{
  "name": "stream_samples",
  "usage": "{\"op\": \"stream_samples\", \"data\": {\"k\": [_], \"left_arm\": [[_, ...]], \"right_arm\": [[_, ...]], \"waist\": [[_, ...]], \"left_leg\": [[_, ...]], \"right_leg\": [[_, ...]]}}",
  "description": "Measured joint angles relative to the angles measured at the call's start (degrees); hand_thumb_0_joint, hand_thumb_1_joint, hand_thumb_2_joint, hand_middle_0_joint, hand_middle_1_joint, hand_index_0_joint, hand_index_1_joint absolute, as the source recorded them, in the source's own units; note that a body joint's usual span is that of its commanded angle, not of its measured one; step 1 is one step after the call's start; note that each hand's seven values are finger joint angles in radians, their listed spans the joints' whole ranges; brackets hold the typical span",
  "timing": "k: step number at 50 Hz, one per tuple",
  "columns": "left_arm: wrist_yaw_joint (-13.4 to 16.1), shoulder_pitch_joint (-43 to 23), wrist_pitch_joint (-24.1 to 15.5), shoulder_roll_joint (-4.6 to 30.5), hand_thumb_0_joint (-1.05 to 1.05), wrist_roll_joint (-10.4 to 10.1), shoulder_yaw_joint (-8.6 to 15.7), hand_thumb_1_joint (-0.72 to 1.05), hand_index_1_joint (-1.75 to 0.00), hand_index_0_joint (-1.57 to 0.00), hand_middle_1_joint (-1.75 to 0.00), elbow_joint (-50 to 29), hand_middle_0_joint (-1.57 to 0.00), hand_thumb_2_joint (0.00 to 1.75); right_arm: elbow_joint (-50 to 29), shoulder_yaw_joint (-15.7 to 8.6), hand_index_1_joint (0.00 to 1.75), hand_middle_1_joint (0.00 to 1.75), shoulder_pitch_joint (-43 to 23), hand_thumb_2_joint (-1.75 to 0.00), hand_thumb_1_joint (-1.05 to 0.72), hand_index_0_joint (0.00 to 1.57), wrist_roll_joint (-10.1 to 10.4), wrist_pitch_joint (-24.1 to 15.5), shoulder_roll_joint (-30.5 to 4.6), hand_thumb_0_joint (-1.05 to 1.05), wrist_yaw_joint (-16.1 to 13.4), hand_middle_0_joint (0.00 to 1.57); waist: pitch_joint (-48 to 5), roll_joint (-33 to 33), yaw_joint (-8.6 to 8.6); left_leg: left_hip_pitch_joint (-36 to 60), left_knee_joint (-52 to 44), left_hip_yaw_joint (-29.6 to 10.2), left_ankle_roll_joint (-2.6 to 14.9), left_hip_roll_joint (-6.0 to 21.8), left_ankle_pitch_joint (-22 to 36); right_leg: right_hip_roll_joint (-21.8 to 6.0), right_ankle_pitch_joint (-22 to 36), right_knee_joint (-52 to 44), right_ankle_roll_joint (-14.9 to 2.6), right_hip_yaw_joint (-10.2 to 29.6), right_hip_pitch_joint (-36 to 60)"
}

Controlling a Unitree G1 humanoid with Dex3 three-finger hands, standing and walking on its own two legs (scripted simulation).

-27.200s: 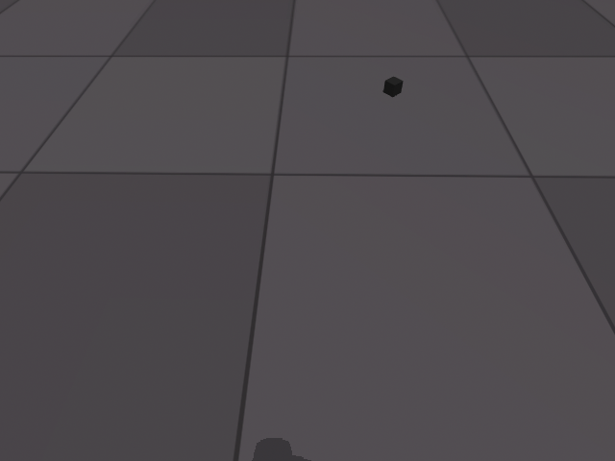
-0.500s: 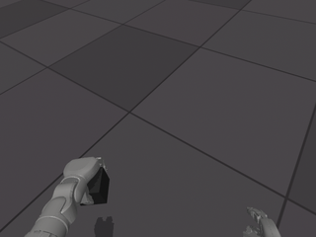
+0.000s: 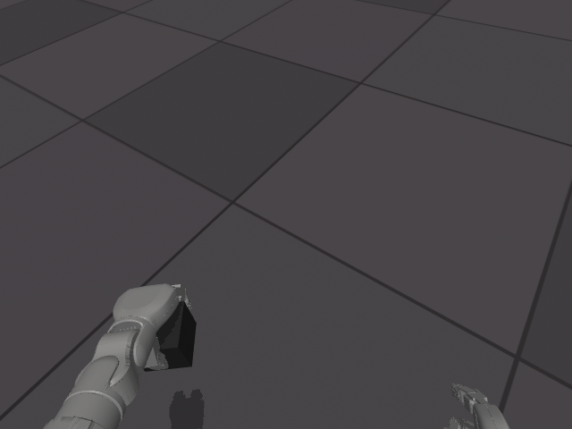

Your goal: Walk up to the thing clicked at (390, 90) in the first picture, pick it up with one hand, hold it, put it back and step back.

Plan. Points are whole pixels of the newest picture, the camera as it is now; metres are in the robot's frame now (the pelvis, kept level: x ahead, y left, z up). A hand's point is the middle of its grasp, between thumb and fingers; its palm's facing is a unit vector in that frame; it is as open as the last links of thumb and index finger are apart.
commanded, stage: crouch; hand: left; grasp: from above
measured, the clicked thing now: (164, 336) +0.29 +0.23 -0.09
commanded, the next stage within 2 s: lower in 1.88 s
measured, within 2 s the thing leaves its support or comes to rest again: neither
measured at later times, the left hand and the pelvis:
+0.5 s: hand (182, 344) +0.33 +0.24 -0.23, palm faces -0.42 +0.02 -0.91, open 10.7 cm; pelvis -0.04 +0.00 -0.12, yaw +1 degrees
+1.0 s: hand (205, 360) +0.37 +0.26 -0.47, palm faces -0.47 -0.03 -0.88, open 10.6 cm; pelvis -0.07 +0.01 -0.30, yaw -2 degrees
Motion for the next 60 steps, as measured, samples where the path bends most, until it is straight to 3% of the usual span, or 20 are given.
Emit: {"op": "stream_samples", "data": {"k": [4, 10, 18, 24, 34, 42, 52, 60], "left_arm": [[2.17, -0.6, -0.75, -0.17, 0.0, 1.07, 0.43, -0.15, -0.71, -0.61, -0.79, 2.74, -0.54, 0.7], [7.85, -4.04, -2.35, -0.63, 0.0, 3.76, 0.79, -0.14, -0.71, -0.6, -0.78, 10.85, -0.54, 0.68], [15.39, -13.44, -4.76, 0.25, 0.0, 8.75, 2.7, -0.12, -0.7, -0.59, -0.78, 22.63, -0.53, 0.66], [18.96, -20.53, -5.04, 2.09, 0.0, 9.91, 5.6, -0.09, -0.7, -0.58, -0.78, 28.55, -0.52, 0.63], [18.23, -28.18, -4.5, 5.73, 0.0, 9.46, 10.05, -0.06, -0.69, -0.57, -0.77, 31.5, -0.51, 0.58], [17.24, -32.28, -7.82, 9.07, 0.01, 10.66, 12.25, -0.03, -0.67, -0.57, -0.75, 34.24, -0.51, 0.54], [20.2, -37.23, -9.91, 12.08, 0.01, 13.98, 14.8, -0.03, -0.65, -0.59, -0.73, 37.78, -0.52, 0.53], [21.28, -41.05, -9.57, 14.89, 0.0, 15.01, 16.51, -0.06, -0.64, -0.61, -0.71, 41.22, -0.55, 0.55]], "right_arm": [[-0.15, -0.09, 0.3, 0.3, -0.16, -0.9, -0.9, 0.21, -0.32, 0.07, 0.07, 0.01, 0.3, 0.2], [0.28, -0.44, 0.3, 0.3, -0.05, -0.9, -0.89, 0.21, -1.39, -0.11, -0.15, 0.01, 1.27, 0.2], [0.44, -1.83, 0.3, 0.3, 2.18, -0.9, -0.89, 0.21, -3.01, -1.65, -1.25, 0.01, 2.43, 0.2], [1.42, -2.34, 0.3, 0.3, 3.29, -0.9, -0.9, 0.21, -4.07, -2.77, -1.74, 0.01, 2.25, 0.2], [2.22, -1.56, 0.3, 0.3, 3.43, -0.9, -0.9, 0.21, -5.58, -4.27, 0.14, 0.01, 2.62, 0.2], [2.5, 0.4, 0.3, 0.3, 2.27, -0.9, -0.9, 0.21, -6.81, -6.07, 1.03, 0.01, 4.32, 0.2], [2.82, 1.41, 0.3, 0.3, -0.18, -0.9, -0.9, 0.21, -8.99, -7.66, 0.18, 0.0, 7.11, 0.21], [1.94, 1.8, 0.3, 0.3, -1.25, -0.9, -0.9, 0.21, -9.86, -7.84, -0.65, 0.0, 8.85, 0.2]], "waist": [[0.04, -0.49, -0.38], [-0.9, -1.56, -1.21], [-5.61, -2.56, -2.95], [-9.07, -1.83, -5.19], [-10.86, 0.16, -8.02], [-10.51, 0.48, -9.29], [-9.2, -0.86, -10.75], [-7.6, -1.47, -12.16]], "left_leg": [[-1.36, 0.85, -0.2, -0.08, -0.04, -0.21], [-9.07, 7.38, -0.89, -0.22, -0.06, -2.38], [-32.28, 28.24, -1.65, -0.37, 0.16, -9.83], [-50.82, 44.6, -1.66, 0.02, 0.32, -15.19], [-74.9, 64.88, -1.64, 0.76, 0.11, -20.07], [-88.79, 76.12, -2.33, 1.0, -0.31, -22.07], [-99.44, 86.32, -3.68, 0.67, -0.7, -24.57], [-104.16, 91.99, -4.44, 0.58, -0.52, -25.94]], "right_leg": [[-0.04, -0.33, 0.95, -0.08, -0.22, -1.33], [0.0, -2.49, 6.98, -0.17, -1.0, -8.58], [0.39, -9.49, 26.68, -0.13, -2.06, -31.09], [0.68, -14.44, 42.44, 0.23, -2.34, -49.46], [0.57, -18.98, 62.02, 0.7, -2.76, -73.17], [0.18, -21.09, 72.68, 0.86, -3.72, -86.42], [-0.17, -23.72, 82.26, 0.65, -5.3, -96.36], [0.04, -24.78, 87.38, 0.48, -6.17, -100.87]]}}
